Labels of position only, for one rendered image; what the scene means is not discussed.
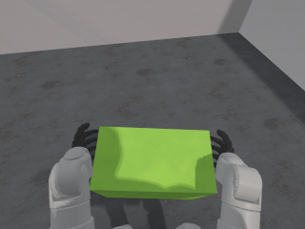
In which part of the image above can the right robot hand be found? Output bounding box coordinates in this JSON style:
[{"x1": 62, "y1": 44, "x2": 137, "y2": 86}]
[{"x1": 210, "y1": 130, "x2": 234, "y2": 168}]

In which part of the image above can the robot right forearm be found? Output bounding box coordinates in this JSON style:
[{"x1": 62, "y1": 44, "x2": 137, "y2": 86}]
[{"x1": 214, "y1": 152, "x2": 263, "y2": 229}]

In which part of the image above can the carton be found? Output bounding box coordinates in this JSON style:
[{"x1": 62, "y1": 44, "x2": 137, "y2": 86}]
[{"x1": 90, "y1": 126, "x2": 217, "y2": 199}]

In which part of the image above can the robot left forearm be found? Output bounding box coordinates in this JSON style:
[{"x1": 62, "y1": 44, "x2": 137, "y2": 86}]
[{"x1": 49, "y1": 146, "x2": 94, "y2": 229}]

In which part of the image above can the left robot hand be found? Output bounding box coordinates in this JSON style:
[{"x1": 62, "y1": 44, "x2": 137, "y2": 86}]
[{"x1": 71, "y1": 122, "x2": 99, "y2": 160}]

